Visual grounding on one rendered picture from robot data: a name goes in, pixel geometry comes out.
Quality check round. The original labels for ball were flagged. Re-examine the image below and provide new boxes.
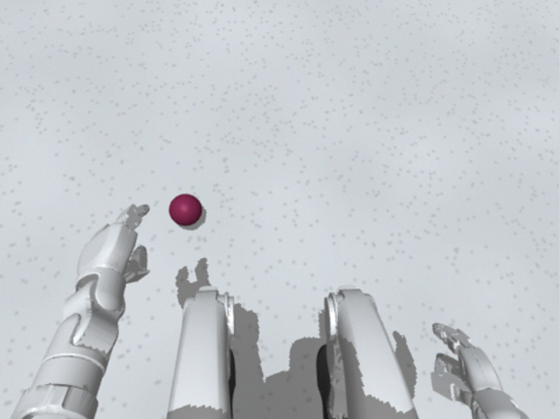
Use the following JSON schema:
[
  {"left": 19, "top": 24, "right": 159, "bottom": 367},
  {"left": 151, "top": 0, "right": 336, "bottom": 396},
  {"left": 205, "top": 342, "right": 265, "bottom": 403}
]
[{"left": 169, "top": 194, "right": 202, "bottom": 226}]

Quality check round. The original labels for right robot arm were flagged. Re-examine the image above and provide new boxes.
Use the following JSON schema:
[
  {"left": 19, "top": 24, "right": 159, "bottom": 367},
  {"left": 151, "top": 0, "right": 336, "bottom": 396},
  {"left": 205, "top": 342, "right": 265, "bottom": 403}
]
[{"left": 471, "top": 388, "right": 529, "bottom": 419}]

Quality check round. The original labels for right robot hand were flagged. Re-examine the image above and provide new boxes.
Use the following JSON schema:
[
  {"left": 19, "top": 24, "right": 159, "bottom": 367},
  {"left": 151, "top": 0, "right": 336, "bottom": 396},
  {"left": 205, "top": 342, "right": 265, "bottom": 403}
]
[{"left": 431, "top": 323, "right": 504, "bottom": 408}]

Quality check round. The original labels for right robot foot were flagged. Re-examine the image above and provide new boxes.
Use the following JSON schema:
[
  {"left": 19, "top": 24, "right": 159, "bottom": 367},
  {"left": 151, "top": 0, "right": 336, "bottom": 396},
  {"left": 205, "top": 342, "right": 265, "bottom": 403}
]
[{"left": 316, "top": 344, "right": 348, "bottom": 419}]

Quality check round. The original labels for left robot arm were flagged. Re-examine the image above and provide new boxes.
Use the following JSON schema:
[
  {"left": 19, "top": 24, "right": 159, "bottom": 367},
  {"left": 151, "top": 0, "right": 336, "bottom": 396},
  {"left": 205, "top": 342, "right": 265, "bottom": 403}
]
[{"left": 10, "top": 267, "right": 127, "bottom": 419}]

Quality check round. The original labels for left robot hand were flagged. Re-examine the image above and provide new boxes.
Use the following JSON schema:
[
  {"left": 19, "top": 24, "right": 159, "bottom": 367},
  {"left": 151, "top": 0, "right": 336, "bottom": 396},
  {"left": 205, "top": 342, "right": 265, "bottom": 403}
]
[{"left": 77, "top": 204, "right": 150, "bottom": 284}]

